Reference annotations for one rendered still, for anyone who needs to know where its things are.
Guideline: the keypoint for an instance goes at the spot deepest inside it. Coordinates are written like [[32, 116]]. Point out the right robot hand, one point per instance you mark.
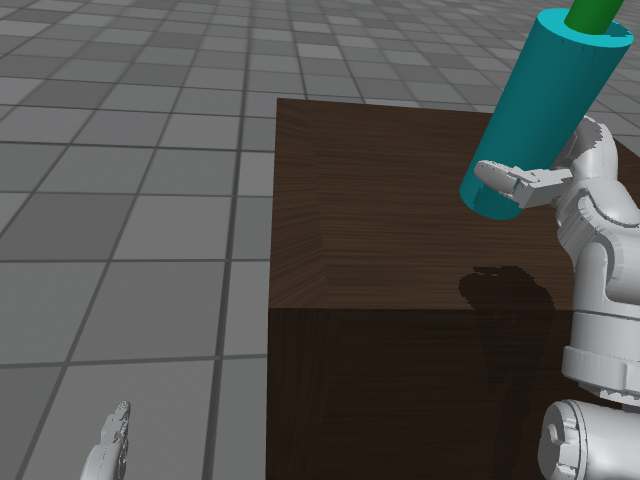
[[590, 152]]

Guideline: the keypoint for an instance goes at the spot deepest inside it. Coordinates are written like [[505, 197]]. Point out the bottle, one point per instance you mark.
[[566, 60]]

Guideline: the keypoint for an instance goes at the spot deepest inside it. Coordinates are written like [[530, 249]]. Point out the right robot arm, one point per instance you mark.
[[599, 227]]

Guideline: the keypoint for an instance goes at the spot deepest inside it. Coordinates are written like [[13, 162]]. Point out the left robot hand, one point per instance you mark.
[[106, 461]]

